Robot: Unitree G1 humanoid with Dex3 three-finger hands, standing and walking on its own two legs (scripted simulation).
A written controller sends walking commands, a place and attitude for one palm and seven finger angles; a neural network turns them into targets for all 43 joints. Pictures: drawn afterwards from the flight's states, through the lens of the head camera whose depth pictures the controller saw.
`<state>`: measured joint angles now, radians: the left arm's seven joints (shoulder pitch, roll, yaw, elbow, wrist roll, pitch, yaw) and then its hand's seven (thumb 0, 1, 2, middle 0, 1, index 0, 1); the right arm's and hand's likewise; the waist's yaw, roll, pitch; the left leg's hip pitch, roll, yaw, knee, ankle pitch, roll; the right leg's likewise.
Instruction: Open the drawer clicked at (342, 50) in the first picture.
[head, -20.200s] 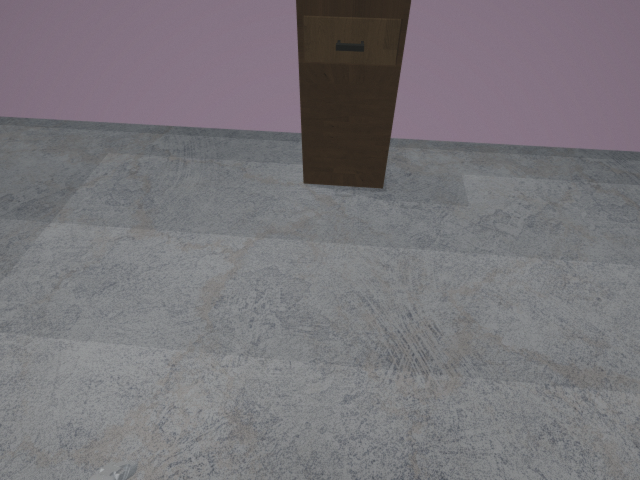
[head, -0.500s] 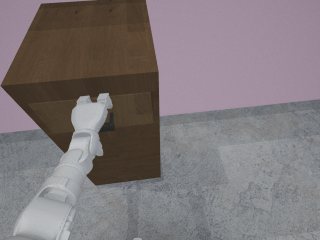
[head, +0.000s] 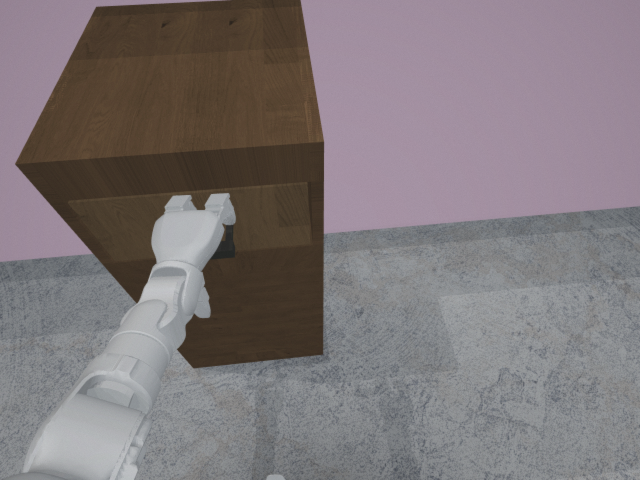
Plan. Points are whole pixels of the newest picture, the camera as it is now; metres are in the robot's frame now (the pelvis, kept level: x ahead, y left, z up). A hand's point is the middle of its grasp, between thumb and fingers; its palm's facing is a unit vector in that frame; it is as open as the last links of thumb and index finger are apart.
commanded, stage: move the hooked fingers above the handle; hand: left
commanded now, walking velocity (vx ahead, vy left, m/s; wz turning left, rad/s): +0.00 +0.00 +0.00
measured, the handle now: (201, 241) +0.48 +0.20 -0.04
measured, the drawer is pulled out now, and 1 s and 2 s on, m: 0.00 0.00 0.00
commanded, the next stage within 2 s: none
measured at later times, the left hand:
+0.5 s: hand (178, 262) +0.41 +0.21 +0.00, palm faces -0.11 -0.04 -0.99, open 13.7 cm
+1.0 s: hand (186, 256) +0.42 +0.20 +0.00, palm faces -0.12 -0.06 -0.99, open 13.7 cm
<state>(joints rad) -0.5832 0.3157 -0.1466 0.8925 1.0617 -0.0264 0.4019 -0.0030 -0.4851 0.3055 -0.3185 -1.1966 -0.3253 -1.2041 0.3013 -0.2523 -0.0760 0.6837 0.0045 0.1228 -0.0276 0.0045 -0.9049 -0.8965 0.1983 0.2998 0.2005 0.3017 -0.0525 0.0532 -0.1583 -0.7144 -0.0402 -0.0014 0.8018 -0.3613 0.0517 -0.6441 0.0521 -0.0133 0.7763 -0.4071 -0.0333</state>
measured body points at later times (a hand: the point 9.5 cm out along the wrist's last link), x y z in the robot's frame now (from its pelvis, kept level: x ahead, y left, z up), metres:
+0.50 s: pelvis +0.01 -0.01 +0.01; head +0.06 -0.02 +0.46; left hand +0.41 +0.21 +0.06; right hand +0.07 -0.28 -0.12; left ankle +0.01 +0.08 -0.70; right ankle -0.02 -0.10 -0.70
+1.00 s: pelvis +0.01 +0.00 +0.01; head +0.06 -0.02 +0.46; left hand +0.42 +0.20 +0.06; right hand +0.08 -0.25 -0.13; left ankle +0.01 +0.09 -0.70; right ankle -0.03 -0.10 -0.70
